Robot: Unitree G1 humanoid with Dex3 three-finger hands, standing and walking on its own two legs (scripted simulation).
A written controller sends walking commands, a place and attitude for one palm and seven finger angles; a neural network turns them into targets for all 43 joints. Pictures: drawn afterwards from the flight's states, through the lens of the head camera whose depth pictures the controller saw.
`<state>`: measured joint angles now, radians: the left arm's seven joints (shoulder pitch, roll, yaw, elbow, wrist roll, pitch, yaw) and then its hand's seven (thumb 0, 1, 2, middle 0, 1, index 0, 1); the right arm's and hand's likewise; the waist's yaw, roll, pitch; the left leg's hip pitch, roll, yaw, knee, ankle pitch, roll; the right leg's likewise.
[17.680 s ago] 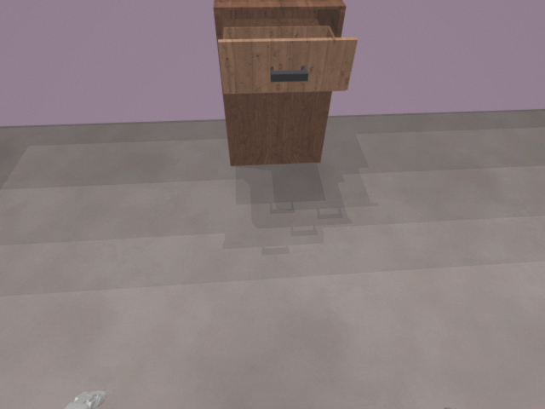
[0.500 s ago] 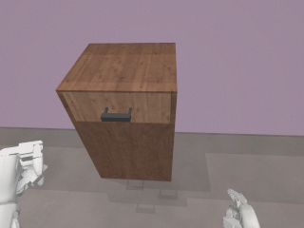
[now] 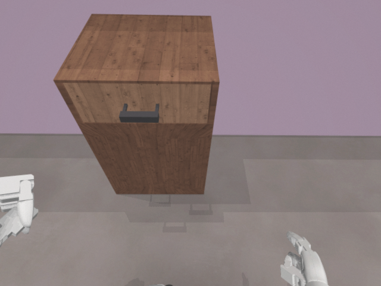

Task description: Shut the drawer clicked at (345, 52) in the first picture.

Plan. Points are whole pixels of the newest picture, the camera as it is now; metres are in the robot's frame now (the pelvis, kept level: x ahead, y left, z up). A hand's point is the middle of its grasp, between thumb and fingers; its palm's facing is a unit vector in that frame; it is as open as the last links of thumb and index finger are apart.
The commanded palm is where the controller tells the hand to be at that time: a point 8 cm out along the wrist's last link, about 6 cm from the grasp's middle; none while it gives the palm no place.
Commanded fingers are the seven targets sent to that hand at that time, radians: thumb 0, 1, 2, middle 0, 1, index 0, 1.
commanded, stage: step back with the hand held close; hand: left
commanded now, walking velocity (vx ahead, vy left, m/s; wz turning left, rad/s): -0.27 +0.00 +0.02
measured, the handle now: (140, 111) +0.62 +0.20 -0.07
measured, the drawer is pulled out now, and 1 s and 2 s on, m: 0.00 0.00 0.00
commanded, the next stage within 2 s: stop stepping back and stand still in 0.72 s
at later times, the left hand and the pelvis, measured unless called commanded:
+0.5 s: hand out of the picture +0.11 +0.25 +0.17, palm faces +0.39 -0.79 -0.48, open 3.2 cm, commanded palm +0.03 +0.29 +0.18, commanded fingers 0.00 0.90 0.90 -1.40 -1.60 -1.40 -1.60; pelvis -0.09 +0.01 -0.01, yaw +4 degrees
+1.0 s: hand out of the picture -0.01 +0.22 +0.17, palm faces +0.22 -0.82 -0.52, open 3.2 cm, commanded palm -0.07 +0.27 +0.18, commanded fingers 0.00 0.90 0.90 -1.40 -1.60 -1.40 -1.60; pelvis -0.21 +0.00 -0.01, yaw -2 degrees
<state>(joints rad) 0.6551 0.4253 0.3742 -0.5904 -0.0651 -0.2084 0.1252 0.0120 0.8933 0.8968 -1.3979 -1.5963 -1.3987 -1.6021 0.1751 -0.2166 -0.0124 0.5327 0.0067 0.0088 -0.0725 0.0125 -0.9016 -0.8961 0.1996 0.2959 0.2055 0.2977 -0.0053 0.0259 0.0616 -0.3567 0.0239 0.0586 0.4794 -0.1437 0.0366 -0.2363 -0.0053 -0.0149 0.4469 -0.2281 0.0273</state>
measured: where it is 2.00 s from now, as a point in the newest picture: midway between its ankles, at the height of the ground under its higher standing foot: outside the picture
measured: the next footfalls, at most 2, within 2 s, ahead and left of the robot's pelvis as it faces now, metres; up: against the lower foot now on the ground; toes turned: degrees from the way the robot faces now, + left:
right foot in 0.62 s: -0.13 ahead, -0.12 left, +0.00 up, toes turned +2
left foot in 0.74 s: +0.00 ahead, +0.09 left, +0.00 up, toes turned +1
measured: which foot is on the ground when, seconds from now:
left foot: down 0.00-0.62, up 0.64-0.72, down 0.74-1.00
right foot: down 0.00-0.40, up 0.42-0.60, down 0.62-1.00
